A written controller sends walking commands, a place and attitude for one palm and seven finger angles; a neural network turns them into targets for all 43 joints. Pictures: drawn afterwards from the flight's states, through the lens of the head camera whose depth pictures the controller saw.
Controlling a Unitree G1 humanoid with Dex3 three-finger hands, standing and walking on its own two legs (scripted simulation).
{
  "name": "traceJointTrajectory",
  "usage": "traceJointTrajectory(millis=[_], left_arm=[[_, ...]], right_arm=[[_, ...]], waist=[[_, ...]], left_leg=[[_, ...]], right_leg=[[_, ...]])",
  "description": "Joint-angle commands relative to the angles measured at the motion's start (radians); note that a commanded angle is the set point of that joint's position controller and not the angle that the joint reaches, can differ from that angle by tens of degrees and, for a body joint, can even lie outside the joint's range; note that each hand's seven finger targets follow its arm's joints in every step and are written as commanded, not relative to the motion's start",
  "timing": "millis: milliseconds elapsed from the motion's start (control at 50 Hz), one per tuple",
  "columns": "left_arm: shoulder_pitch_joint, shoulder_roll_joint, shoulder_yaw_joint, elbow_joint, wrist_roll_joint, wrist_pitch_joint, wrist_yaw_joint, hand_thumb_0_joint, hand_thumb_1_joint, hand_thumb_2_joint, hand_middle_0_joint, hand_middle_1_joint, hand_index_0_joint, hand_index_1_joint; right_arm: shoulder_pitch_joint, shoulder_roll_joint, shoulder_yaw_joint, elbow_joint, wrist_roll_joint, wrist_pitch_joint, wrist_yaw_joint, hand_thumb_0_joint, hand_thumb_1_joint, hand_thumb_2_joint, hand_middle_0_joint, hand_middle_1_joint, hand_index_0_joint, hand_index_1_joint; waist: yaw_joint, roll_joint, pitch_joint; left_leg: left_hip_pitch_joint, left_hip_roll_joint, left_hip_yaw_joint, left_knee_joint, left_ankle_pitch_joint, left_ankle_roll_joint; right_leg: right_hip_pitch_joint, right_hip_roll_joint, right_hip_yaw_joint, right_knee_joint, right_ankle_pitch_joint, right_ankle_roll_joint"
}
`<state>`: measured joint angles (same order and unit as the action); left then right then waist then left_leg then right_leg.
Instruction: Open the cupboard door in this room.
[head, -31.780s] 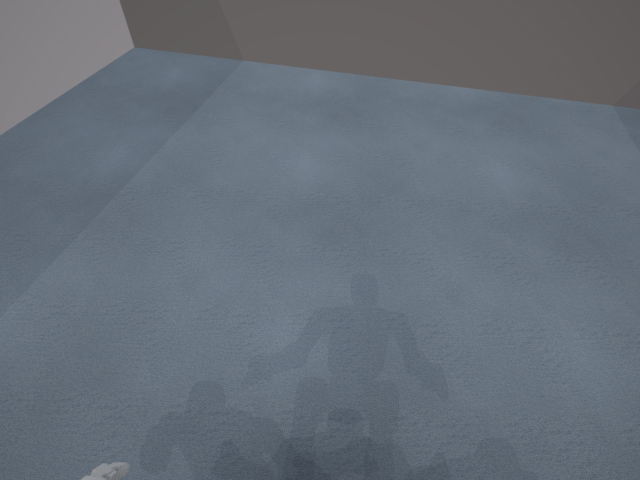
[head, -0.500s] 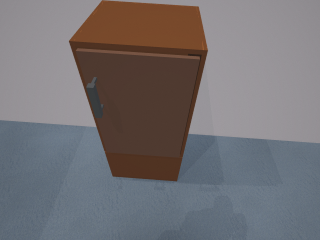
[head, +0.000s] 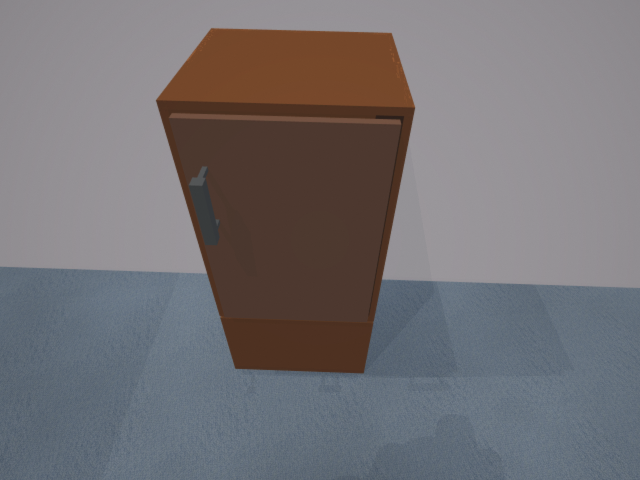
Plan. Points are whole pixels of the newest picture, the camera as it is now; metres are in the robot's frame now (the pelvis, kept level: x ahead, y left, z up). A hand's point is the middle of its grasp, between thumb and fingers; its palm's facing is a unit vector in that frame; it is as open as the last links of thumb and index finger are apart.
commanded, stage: look again from close up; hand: left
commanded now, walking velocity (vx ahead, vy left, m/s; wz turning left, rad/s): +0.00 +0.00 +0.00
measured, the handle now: (208, 206) +0.60 +0.25 -0.01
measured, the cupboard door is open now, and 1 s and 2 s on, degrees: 0 0 0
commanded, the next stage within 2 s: shuffle to correct the standing spot in 0.06 s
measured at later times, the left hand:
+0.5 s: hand out of the picture -0.04 +0.15 -0.19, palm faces +0.11 -0.98 -0.14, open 7.4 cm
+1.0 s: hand out of the picture +0.11 +0.18 -0.17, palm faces +0.06 -0.97 -0.22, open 7.2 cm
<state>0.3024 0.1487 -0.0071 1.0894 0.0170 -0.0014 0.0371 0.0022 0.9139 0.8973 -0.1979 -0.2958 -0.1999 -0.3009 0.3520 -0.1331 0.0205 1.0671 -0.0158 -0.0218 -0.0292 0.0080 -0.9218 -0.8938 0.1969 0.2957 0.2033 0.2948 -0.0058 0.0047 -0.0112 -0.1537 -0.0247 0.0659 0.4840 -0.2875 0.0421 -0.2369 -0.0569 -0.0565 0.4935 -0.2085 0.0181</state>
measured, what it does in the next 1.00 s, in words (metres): stands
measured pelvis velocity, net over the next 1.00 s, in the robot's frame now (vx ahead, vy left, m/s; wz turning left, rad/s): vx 0.04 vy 0.01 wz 0.01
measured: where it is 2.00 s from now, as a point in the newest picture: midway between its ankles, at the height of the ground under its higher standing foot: outside the picture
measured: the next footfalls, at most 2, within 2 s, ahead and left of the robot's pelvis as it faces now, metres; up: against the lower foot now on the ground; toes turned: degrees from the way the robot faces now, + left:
none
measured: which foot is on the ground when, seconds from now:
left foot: down 0.00-1.00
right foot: down 0.00-1.00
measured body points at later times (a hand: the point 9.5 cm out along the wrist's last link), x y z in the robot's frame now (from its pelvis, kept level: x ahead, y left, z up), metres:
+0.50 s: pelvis +0.02 +0.00 -0.01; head +0.01 +0.02 +0.44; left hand -0.04 +0.21 -0.17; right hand -0.01 -0.22 -0.16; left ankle -0.01 +0.09 -0.74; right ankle +0.04 -0.13 -0.74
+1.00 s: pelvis +0.04 +0.01 -0.01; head +0.06 +0.00 +0.44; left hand +0.11 +0.23 -0.15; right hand +0.04 -0.20 -0.17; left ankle -0.01 +0.09 -0.74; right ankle +0.10 -0.10 -0.74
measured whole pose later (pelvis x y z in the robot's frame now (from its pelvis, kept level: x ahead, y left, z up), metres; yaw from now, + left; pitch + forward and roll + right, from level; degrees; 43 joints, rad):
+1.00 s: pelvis +0.04 +0.01 -0.01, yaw +0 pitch -2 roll +1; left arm 0.19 0.14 0.03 1.00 0.01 0.02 0.05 0.00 0.94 0.90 -0.20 -0.30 -0.20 -0.30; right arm 0.30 -0.11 -0.01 1.08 -0.01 -0.01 -0.05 0.01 -0.93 -0.89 0.20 0.30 0.20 0.29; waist -0.01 -0.01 0.06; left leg -0.12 -0.05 0.08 0.50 -0.36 0.05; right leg -0.33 -0.05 -0.07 0.58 -0.22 -0.02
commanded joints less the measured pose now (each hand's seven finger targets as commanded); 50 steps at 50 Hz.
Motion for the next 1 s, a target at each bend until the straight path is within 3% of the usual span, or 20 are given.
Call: traceJointTrajectory(millis=[0,140,240,280,320,380,440,460,480,500,540,580,620,680,720,740,760,800,900,980], left_arm=[[0.07,0.066,0.013,-0.029,0.0,-0.011,-0.002,0.0,0.9,0.9,-0.2,-0.3,-0.2,-0.3],[0.087,0.055,0.015,-0.028,0.0,-0.014,-0.003,0.0,0.9,0.9,-0.2,-0.3,-0.2,-0.3],[0.11,0.065,0.03,-0.033,0.011,-0.013,-0.009,0.0,0.9,0.9,-0.2,-0.3,-0.2,-0.3],[0.13,0.075,0.039,-0.036,0.012,-0.014,-0.011,0.0,0.9,0.9,-0.2,-0.3,-0.2,-0.3],[0.151,0.097,0.05,-0.037,0.01,-0.015,-0.008,0.0,0.9,0.9,-0.2,-0.3,-0.2,-0.3],[0.159,0.127,0.072,-0.044,0.007,-0.021,-0.002,0.0,0.9,0.9,-0.2,-0.3,-0.2,-0.3],[0.093,0.103,0.073,-0.07,0.009,-0.016,-0.004,0.0,0.9,0.9,-0.2,-0.3,-0.2,-0.3],[0.075,0.076,0.067,-0.078,0.01,-0.012,-0.008,0.0,0.9,0.9,-0.2,-0.3,-0.2,-0.3],[0.068,0.031,0.059,-0.089,0.011,-0.012,-0.013,0.0,0.9,0.9,-0.2,-0.3,-0.2,-0.3],[0.028,0.016,0.05,-0.111,0.018,-0.019,-0.015,0.0,0.9,0.9,-0.2,-0.3,-0.2,-0.3],[-0.018,0.015,0.047,-0.122,0.015,-0.034,-0.02,0.0,0.9,0.9,-0.2,-0.3,-0.2,-0.3],[-0.015,-0.022,0.037,-0.104,0.001,-0.038,-0.023,0.0,0.9,0.9,-0.2,-0.3,-0.2,-0.3],[0.012,-0.039,0.033,-0.092,-0.005,-0.032,-0.02,0.0,0.9,0.9,-0.2,-0.3,-0.2,-0.3],[0.098,0.012,0.039,-0.055,-0.01,-0.029,-0.007,0.0,0.9,0.9,-0.2,-0.3,-0.2,-0.3],[0.121,0.082,0.049,-0.045,-0.012,-0.031,0.0,0.0,0.9,0.9,-0.2,-0.3,-0.2,-0.3],[0.092,0.099,0.046,-0.051,-0.012,-0.023,-0.002,0.0,0.9,0.9,-0.2,-0.3,-0.2,-0.3],[0.068,0.097,0.045,-0.059,-0.013,-0.018,-0.002,0.0,0.9,0.9,-0.2,-0.3,-0.2,-0.3],[0.033,0.082,0.041,-0.071,-0.011,-0.013,0.006,0.0,0.9,0.9,-0.2,-0.3,-0.2,-0.3],[-0.023,0.083,0.05,-0.12,-0.007,0.004,0.013,0.0,0.9,0.9,-0.2,-0.3,-0.2,-0.3],[-0.035,0.07,0.049,-0.128,0.0,0.011,0.009,0.0,0.9,0.9,-0.2,-0.3,-0.2,-0.3]], right_arm=[[0.047,-0.105,-0.026,-0.04,0.0,-0.014,-0.002,0.0,-0.9,-0.9,0.2,0.3,0.2,0.3],[0.059,-0.094,-0.026,-0.023,0.001,-0.012,-0.002,0.0,-0.9,-0.9,0.2,0.3,0.2,0.3],[0.075,-0.103,-0.031,-0.018,-0.007,0.004,0.005,0.0,-0.9,-0.9,0.2,0.3,0.2,0.3],[0.07,-0.09,-0.032,-0.024,-0.009,0.01,0.009,0.0,-0.9,-0.9,0.2,0.3,0.2,0.3],[0.083,-0.07,-0.03,-0.032,-0.009,0.014,0.012,0.0,-0.9,-0.9,0.2,0.3,0.2,0.3],[0.103,-0.042,-0.03,-0.036,-0.01,0.009,0.016,0.0,-0.9,-0.9,0.2,0.3,0.2,0.3],[0.173,-0.036,-0.027,-0.013,-0.008,0.0,0.018,0.0,-0.9,-0.9,0.2,0.3,0.2,0.3],[0.208,-0.056,-0.03,0.0,-0.009,-0.008,0.016,0.0,-0.9,-0.9,0.2,0.3,0.2,0.3],[0.237,-0.105,-0.041,0.006,-0.012,-0.016,0.01,0.0,-0.9,-0.9,0.2,0.3,0.2,0.3],[0.267,-0.13,-0.046,0.013,-0.011,-0.022,0.0,0.0,-0.9,-0.9,0.2,0.3,0.2,0.3],[0.25,-0.099,-0.03,0.013,-0.011,-0.035,-0.01,0.0,-0.9,-0.9,0.2,0.3,0.2,0.3],[0.191,-0.102,-0.024,-0.008,-0.015,-0.044,-0.016,0.0,-0.9,-0.9,0.2,0.3,0.2,0.3],[0.145,-0.108,-0.022,-0.014,-0.007,-0.047,-0.024,0.0,-0.9,-0.9,0.2,0.3,0.2,0.3],[0.11,-0.094,-0.027,-0.008,0.013,-0.041,-0.031,0.0,-0.9,-0.9,0.2,0.3,0.2,0.3],[0.123,-0.065,-0.031,-0.007,0.017,-0.032,-0.029,0.0,-0.9,-0.9,0.2,0.3,0.2,0.3],[0.134,-0.042,-0.035,-0.004,0.017,-0.023,-0.026,0.0,-0.9,-0.9,0.2,0.3,0.2,0.3],[0.129,-0.032,-0.037,0.002,0.014,-0.014,-0.024,0.0,-0.9,-0.9,0.2,0.3,0.2,0.3],[0.129,-0.039,-0.043,0.011,0.015,0.002,-0.024,0.0,-0.9,-0.9,0.2,0.3,0.2,0.3],[0.083,-0.058,-0.053,-0.003,0.005,0.007,-0.019,0.0,-0.9,-0.9,0.2,0.3,0.2,0.3],[0.019,-0.062,-0.05,-0.023,0.002,0.006,-0.014,0.0,-0.9,-0.9,0.2,0.3,0.2,0.3]], waist=[[0.015,0.012,0.141],[0.01,-0.003,0.123],[0.016,-0.017,0.14],[0.023,-0.039,0.178],[0.025,-0.134,0.193],[0.011,-0.191,0.147],[-0.028,-0.08,0.153],[-0.037,0.027,0.155],[-0.045,0.215,0.146],[-0.059,0.323,0.167],[-0.05,0.172,0.175],[-0.022,0.049,0.131],[0.006,0.045,0.093],[0.047,0.045,0.036],[0.034,0.007,-0.011],[0.015,0.009,0.021],[0.01,-0.016,0.044],[0.002,-0.162,0.024],[0.006,-0.02,0.019],[0.017,-0.011,0.06]], left_leg=[[-0.225,0.131,-0.164,-0.225,-0.088,0.005],[-0.202,0.124,-0.15,-0.215,-0.09,0.004],[-0.229,0.103,-0.126,-0.167,-0.28,0.019],[-0.265,0.074,-0.102,-0.11,-0.288,0.018],[-0.288,0.026,-0.042,0.01,-0.222,0.005],[-0.217,0.018,-0.004,0.141,-0.115,0.001],[-0.058,0.029,-0.016,-0.02,-0.094,0.004],[-0.039,0.072,-0.084,-0.099,-0.102,0.014],[-0.009,0.191,-0.243,-0.204,-0.118,0.055],[0.054,0.285,-0.383,-0.277,-0.022,0.12],[0.124,0.315,-0.377,-0.213,0.393,0.204],[0.1,0.287,-0.243,-0.139,0.773,0.185],[0.043,0.238,-0.154,-0.101,0.922,0.133],[-0.024,0.173,-0.106,-0.037,0.745,0.042],[-0.143,0.108,-0.09,-0.027,0.367,-0.009],[-0.161,0.078,-0.088,-0.061,0.218,-0.019],[-0.146,0.079,-0.088,-0.07,0.223,-0.021],[-0.108,0.097,-0.086,-0.039,0.264,-0.022],[-0.063,0.13,-0.101,-0.063,0.394,-0.008],[-0.134,0.136,-0.124,-0.111,0.202,0.007]], right_leg=[[0.064,-0.037,0.05,-0.053,0.021,-0.039],[0.052,-0.043,0.062,-0.072,0.01,-0.04],[0.006,-0.046,0.088,-0.07,-0.256,-0.059],[-0.023,-0.071,0.143,-0.11,-0.352,-0.077],[-0.031,-0.128,0.239,-0.183,-0.457,-0.11],[-0.077,-0.223,0.332,-0.278,-0.504,-0.159],[-0.198,-0.148,0.187,-0.159,-0.399,-0.128],[-0.209,-0.076,0.097,-0.034,-0.331,-0.102],[-0.262,0.009,-0.02,0.155,-0.258,-0.071],[-0.371,0.043,-0.069,0.311,-0.289,-0.052],[-0.453,-0.004,-0.003,0.458,-0.307,-0.064],[-0.324,-0.02,-0.006,0.349,-0.267,-0.047],[-0.154,0.0,-0.032,0.175,-0.131,-0.027],[0.088,-0.013,0.005,-0.047,0.201,-0.027],[0.225,-0.143,0.153,0.038,0.595,-0.094],[0.189,-0.182,0.146,0.058,0.642,-0.116],[0.155,-0.17,0.126,0.062,0.635,-0.11],[0.125,-0.147,0.12,0.062,0.607,-0.109],[0.058,-0.1,0.096,0.074,0.379,-0.079],[0.057,-0.068,0.097,0.022,0.18,-0.06]])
